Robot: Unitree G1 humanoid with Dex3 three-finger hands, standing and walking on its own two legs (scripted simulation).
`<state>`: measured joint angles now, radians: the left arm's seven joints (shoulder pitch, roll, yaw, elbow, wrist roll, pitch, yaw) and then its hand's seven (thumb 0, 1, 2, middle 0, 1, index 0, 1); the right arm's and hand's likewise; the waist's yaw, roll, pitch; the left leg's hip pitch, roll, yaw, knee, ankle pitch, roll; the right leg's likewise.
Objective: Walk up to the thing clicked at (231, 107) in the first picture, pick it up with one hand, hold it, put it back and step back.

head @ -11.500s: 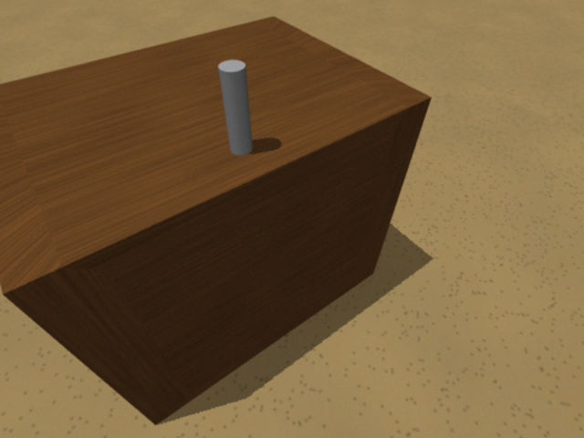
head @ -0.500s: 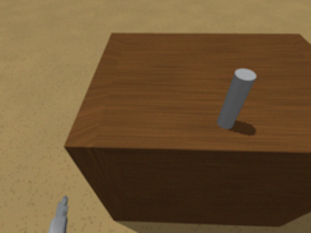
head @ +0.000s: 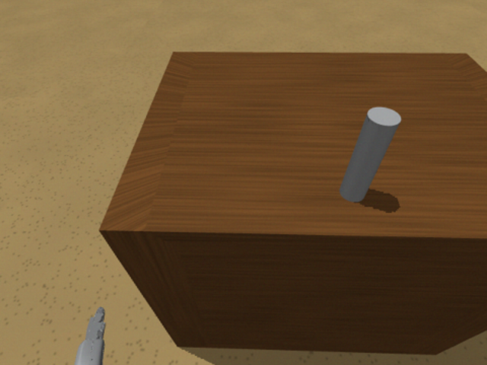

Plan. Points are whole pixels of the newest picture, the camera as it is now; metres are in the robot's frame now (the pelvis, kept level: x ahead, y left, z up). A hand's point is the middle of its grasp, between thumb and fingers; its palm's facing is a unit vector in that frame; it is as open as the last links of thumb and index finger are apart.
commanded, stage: approach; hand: right
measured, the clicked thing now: (365, 159) +0.44 -0.18 +0.13
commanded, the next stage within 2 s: close in in 0.24 s
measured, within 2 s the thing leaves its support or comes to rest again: neither
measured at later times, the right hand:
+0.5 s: hand (399, 174) +0.44 -0.25 +0.10, palm faces +0.05 +1.00 +0.05, open 17.2 cm
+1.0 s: hand (368, 173) +0.43 -0.19 +0.10, palm faces +0.10 +0.99 +0.03, open 17.4 cm
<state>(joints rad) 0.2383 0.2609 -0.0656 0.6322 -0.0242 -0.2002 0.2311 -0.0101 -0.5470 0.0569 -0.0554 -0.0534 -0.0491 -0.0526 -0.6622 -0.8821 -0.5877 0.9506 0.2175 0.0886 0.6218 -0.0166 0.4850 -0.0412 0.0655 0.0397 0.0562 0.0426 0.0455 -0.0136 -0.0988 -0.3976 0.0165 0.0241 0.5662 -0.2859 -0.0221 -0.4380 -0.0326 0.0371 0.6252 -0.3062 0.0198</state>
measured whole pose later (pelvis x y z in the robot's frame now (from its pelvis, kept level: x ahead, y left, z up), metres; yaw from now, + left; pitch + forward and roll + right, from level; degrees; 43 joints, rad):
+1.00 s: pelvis -0.01 +0.01 -0.02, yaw +2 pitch +10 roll +0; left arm 0.30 0.23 0.04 0.40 -0.03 -0.10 0.06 -0.01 -0.52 0.04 -0.06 -0.06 -0.07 -0.05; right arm -0.64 -0.39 -0.37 0.83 0.16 -0.16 0.17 -0.02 0.50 -0.06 0.04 0.05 0.04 0.05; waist 0.08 0.00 -0.10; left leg -0.58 0.01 -0.01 0.77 -0.36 -0.02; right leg -0.59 -0.04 0.01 0.79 -0.36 0.03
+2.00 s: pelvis -0.02 +0.00 -0.02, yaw +2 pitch +10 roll +1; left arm 0.32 0.23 0.05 0.34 -0.02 -0.09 0.04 -0.01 -0.54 0.06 -0.05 -0.06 -0.05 -0.05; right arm -0.69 -0.37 -0.35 0.90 0.12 -0.19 0.09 -0.01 0.29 -0.33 0.78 0.55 0.78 0.55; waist 0.10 0.00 -0.10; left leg -0.59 0.01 -0.02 0.76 -0.34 -0.03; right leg -0.60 -0.04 0.00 0.78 -0.36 0.02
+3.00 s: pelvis -0.01 +0.00 -0.01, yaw +2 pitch +6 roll +0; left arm 0.29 0.24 0.06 0.45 -0.03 -0.10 0.07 -0.01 -0.55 0.06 -0.06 -0.06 -0.06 -0.06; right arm -0.73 -0.39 -0.32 0.83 0.14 -0.04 0.10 0.01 -0.02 -1.13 0.90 1.22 0.86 1.21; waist 0.07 -0.01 -0.08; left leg -0.47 0.01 -0.02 0.68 -0.32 -0.02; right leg -0.47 -0.04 0.00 0.68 -0.32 0.02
